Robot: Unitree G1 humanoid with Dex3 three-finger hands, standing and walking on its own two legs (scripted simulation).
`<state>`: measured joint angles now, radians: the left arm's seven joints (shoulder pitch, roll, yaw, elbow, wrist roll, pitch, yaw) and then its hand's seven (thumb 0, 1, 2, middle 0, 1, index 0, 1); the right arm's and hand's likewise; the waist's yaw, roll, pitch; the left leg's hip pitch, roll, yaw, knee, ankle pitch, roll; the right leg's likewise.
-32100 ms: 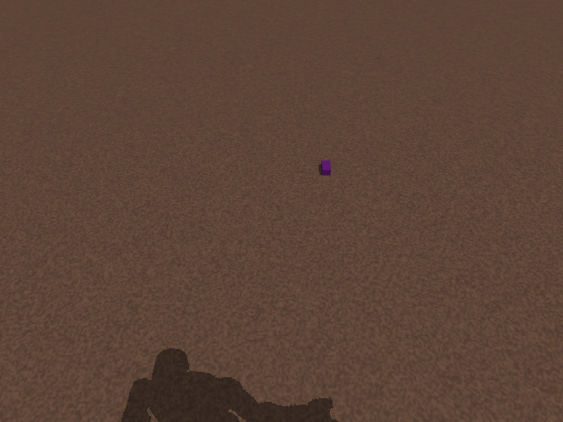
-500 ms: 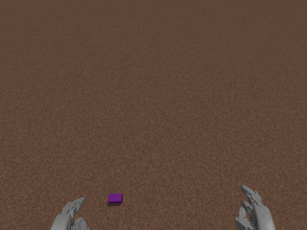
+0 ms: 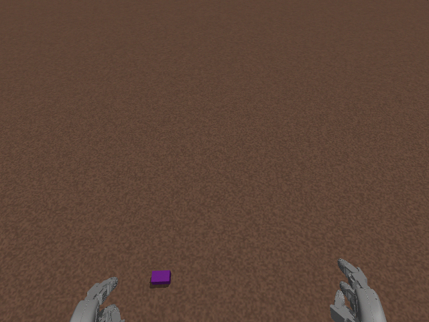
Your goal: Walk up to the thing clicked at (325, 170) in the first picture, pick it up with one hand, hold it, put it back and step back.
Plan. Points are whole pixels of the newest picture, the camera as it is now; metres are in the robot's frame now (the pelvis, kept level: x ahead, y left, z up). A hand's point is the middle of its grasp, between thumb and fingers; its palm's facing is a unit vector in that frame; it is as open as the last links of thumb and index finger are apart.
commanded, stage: home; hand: left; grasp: from above
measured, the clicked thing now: (161, 277) +0.44 +0.24 -0.70
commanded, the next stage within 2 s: stand in 0.10 s
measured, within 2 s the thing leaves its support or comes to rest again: neither
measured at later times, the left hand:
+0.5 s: hand out of the picture +0.10 +0.24 -0.10, palm faces +0.05 -0.94 -0.33, open 7.4 cm
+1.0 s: hand out of the picture +0.03 +0.25 -0.10, palm faces +0.06 -0.94 -0.32, open 7.4 cm
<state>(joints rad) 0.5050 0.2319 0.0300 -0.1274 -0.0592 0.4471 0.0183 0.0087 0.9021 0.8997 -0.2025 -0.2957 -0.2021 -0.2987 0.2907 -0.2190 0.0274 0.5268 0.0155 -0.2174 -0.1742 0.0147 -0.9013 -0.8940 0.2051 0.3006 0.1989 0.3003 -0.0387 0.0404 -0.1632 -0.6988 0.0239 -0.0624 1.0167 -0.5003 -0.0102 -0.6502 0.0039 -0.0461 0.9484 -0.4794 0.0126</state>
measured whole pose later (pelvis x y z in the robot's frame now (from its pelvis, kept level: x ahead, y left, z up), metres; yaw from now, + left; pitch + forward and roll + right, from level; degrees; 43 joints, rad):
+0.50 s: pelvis -0.01 +0.01 +0.04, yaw +0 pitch +0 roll +0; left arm 0.21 0.29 0.05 0.75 0.04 0.05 0.03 0.01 0.90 0.90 -0.20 -0.30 -0.20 -0.30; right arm 0.18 -0.28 -0.04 0.88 -0.05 -0.03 -0.01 0.01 -0.90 -0.89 0.21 0.30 0.20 0.30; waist 0.02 -0.01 0.03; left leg -0.36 -0.02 -0.02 0.72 -0.36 0.01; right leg -0.35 -0.04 -0.01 0.71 -0.37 0.03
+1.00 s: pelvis -0.01 +0.01 +0.07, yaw +1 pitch -4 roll +0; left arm 0.17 0.29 0.04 1.12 0.03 0.01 0.03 0.00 0.90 0.90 -0.20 -0.30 -0.20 -0.30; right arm 0.15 -0.28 -0.04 1.11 -0.02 0.00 -0.02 0.01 -0.90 -0.89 0.20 0.30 0.20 0.30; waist 0.02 0.01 0.06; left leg -0.12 -0.03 -0.04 0.39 -0.20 0.01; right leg -0.10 -0.05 -0.03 0.38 -0.21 0.03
